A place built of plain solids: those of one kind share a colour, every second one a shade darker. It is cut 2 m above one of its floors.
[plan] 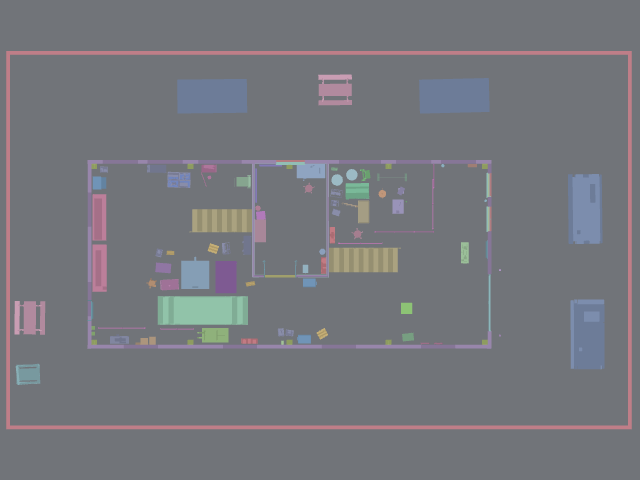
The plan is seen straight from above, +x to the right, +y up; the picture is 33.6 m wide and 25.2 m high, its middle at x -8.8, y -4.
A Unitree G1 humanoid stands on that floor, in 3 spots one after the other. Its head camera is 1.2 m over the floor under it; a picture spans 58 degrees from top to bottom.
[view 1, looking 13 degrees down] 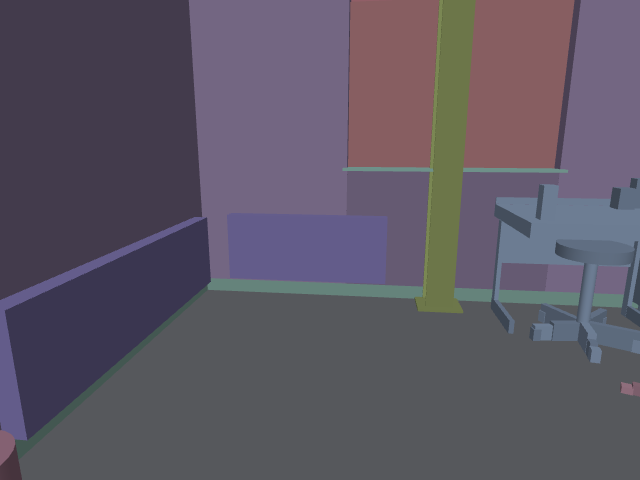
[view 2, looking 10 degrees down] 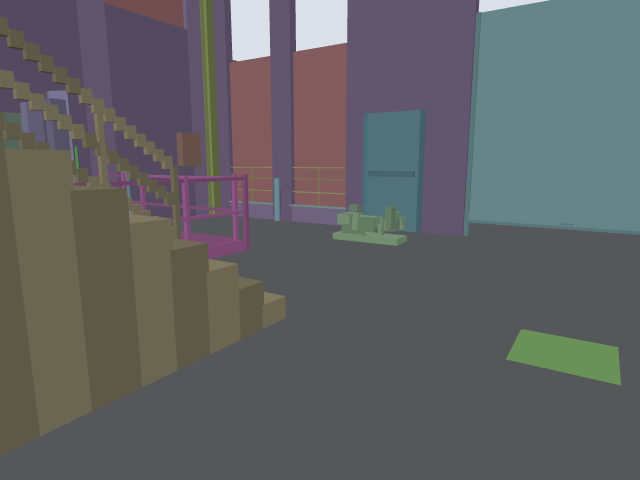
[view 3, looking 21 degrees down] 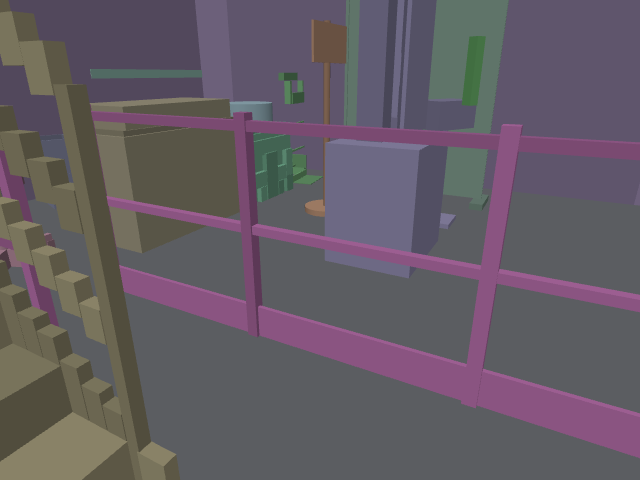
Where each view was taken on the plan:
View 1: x -10.90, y -3.25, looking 97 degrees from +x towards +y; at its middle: radiator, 3.22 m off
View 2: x -7.30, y -7.70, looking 33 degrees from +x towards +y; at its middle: ground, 6.91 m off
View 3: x -3.74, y -5.05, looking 118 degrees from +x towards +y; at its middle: walk_barrier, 1.77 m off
